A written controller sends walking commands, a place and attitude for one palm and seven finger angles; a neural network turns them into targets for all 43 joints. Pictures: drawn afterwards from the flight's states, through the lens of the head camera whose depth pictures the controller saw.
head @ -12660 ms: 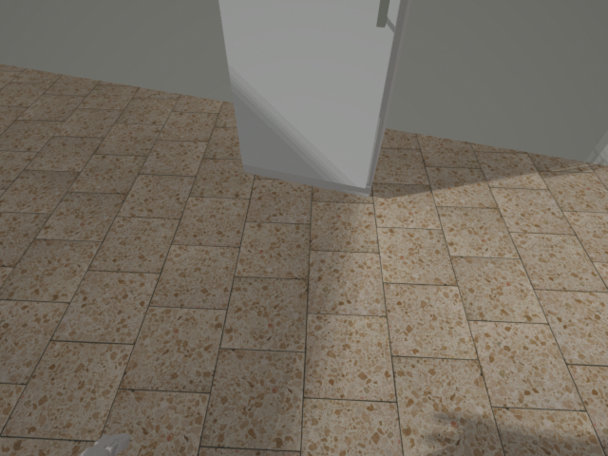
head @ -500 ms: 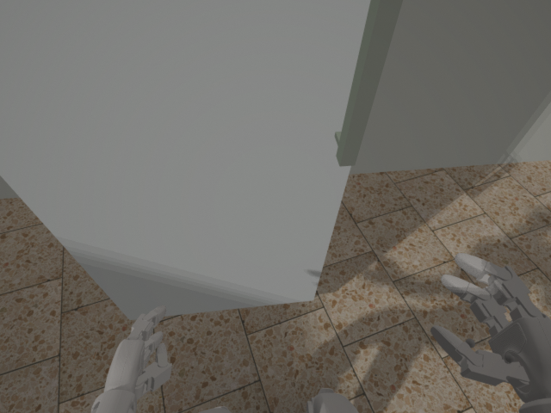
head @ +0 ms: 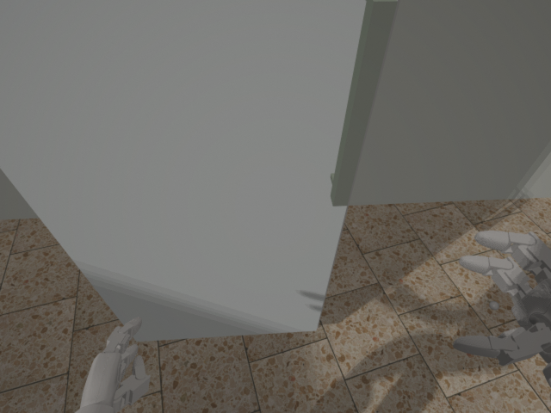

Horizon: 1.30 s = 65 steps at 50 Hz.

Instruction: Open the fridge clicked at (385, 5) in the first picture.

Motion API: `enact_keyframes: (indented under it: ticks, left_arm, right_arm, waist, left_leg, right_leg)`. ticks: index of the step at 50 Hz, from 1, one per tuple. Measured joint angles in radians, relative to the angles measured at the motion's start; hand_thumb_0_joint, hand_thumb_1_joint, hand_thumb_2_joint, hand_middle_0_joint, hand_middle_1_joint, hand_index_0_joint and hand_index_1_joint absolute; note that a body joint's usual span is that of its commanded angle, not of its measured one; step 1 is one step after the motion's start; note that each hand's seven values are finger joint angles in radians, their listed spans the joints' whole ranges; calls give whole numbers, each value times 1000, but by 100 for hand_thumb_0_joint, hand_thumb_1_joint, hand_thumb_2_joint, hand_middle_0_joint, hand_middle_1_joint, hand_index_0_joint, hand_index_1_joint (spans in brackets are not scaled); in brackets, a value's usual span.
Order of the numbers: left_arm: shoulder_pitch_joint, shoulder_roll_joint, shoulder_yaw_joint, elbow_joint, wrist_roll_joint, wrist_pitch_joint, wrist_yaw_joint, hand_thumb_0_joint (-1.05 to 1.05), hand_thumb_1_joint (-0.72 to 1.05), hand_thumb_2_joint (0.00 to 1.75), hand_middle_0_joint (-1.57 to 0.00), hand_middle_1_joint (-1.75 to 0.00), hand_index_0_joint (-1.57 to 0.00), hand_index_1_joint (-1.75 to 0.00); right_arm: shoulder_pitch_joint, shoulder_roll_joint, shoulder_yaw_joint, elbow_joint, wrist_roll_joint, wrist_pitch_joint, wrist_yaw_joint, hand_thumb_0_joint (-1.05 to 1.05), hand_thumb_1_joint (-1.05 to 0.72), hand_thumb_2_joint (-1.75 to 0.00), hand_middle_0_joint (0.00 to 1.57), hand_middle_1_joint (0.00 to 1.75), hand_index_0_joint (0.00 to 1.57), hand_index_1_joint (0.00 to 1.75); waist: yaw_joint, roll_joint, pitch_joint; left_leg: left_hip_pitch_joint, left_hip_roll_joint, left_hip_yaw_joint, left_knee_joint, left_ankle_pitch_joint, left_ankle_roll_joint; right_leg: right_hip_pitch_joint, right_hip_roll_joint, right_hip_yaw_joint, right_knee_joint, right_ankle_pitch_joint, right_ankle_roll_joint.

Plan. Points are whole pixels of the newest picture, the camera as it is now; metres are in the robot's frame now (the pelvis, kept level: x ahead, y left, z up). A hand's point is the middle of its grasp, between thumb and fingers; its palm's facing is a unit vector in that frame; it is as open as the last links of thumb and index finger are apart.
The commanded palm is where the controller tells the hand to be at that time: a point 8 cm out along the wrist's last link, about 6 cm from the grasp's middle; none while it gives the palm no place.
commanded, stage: raise the hand to about handle height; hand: right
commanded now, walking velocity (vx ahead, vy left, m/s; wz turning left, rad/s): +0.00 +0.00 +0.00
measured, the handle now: (351, 115) +0.48 -0.10 +0.21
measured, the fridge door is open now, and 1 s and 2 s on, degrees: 0 0 0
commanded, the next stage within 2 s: move the hooked fingers beside the handle in 0.94 s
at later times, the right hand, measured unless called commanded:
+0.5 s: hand out of the picture +0.25 -0.28 +0.21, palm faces +0.05 +0.99 -0.10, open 14.0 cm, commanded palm +0.21 -0.33 +0.21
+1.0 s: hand (537, 242) +0.26 -0.26 +0.20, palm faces +0.04 +0.99 -0.09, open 14.0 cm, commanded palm +0.22 -0.31 +0.21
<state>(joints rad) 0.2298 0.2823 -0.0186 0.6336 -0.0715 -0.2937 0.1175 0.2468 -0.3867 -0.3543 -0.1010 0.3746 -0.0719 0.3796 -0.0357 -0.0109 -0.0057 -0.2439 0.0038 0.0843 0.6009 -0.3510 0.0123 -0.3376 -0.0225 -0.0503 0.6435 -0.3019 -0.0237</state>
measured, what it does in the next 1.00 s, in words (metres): stands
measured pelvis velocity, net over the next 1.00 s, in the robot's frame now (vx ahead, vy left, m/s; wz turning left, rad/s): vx -0.02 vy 0.01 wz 0.00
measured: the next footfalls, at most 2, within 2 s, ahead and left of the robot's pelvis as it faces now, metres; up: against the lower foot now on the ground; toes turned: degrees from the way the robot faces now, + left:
none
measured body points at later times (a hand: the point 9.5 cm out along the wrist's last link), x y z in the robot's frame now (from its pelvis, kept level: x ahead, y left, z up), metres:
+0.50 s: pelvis -0.02 +0.00 +0.01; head -0.05 +0.01 +0.46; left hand +0.18 +0.22 -0.05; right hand +0.24 -0.34 +0.22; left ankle -0.02 +0.11 -0.73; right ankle +0.03 -0.10 -0.73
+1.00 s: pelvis -0.02 +0.01 +0.01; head -0.05 +0.03 +0.46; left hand +0.18 +0.25 -0.05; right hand +0.25 -0.31 +0.21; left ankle -0.02 +0.11 -0.73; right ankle +0.03 -0.10 -0.73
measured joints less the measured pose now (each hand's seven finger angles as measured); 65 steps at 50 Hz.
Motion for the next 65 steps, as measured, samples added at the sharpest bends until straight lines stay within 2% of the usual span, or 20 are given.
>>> enact_keyframes:
  ticks: [12, 19, 25, 29, 33, 41, 54, 65]
  left_arm:
    - [-52, -43, -75, -15, -10, 59, 2, 1, 90, 90, -20, -30, -21, -30]
    - [-54, -39, -88, -8, -19, 95, 3, 1, 90, 90, -20, -30, -21, -30]
    - [-46, -17, -81, -5, -30, 116, 4, 1, 90, 90, -20, -30, -21, -30]
    - [-39, -2, -69, -13, -36, 125, -3, 1, 90, 90, -20, -30, -21, -30]
    - [-30, 7, -58, -18, -38, 126, -3, 1, 90, 90, -20, -30, -21, -30]
    - [-25, 3, -50, -4, -32, 114, 6, 1, 90, 90, -20, -30, -20, -30]
    - [-42, -1, -52, -5, -35, 116, 1, 1, 90, 90, -20, -30, -21, -30]
    - [-45, -1, -49, -3, -35, 119, 9, 1, 90, 90, -20, -30, -21, -30]
  right_arm:
    - [-217, -61, -33, 79, -14, 188, 30, -1, 46, -32, 30, 117, 30, 117]
    - [-322, -108, -57, 133, -24, 263, 52, -1, 49, -31, 30, 119, 30, 119]
    - [-400, -147, -78, 186, -27, 312, 65, -1, 50, -31, 30, 120, 30, 120]
    - [-394, -155, -83, 203, -20, 330, 78, -1, 50, -30, 30, 120, 30, 120]
    - [-364, -136, -78, 183, -22, 336, 70, -1, 50, -30, 30, 120, 30, 120]
    - [-345, -108, -86, 143, -30, 307, 34, -1, 50, -30, 30, 120, 30, 120]
    - [-358, -116, -87, 177, -19, 324, 53, -1, 50, -30, 30, 120, 30, 120]
    - [-435, -81, -30, 206, -49, 321, 16, -1, 50, -30, 30, 120, 30, 120]
  waist:
    - [-36, -22, 10]
    - [-36, -25, 9]
    - [-25, -29, 8]
    - [-14, -33, 3]
    - [-7, -34, 4]
    - [-9, -29, 8]
    - [-12, -43, -6]
    - [-9, -32, 2]
  left_leg:
    - [106, 8, 12, -121, 70, -7]
    - [131, 6, 16, -160, 97, -4]
    - [140, 1, 16, -177, 112, 1]
    - [132, -2, 11, -177, 116, 4]
    - [128, -7, 7, -171, 113, 7]
    - [139, -15, 5, -169, 107, 15]
    - [128, -20, 5, -151, 89, 18]
    - [124, -13, 5, -144, 81, 15]
  right_leg:
    - [96, 16, 10, -111, 68, -10]
    - [123, 18, 13, -155, 100, -8]
    - [134, 14, 14, -175, 116, -4]
    - [131, 10, 10, -179, 121, 0]
    - [130, 5, 6, -177, 119, 3]
    - [143, -3, 6, -175, 112, 11]
    - [131, -10, 7, -155, 94, 18]
    - [129, -2, 7, -154, 88, 13]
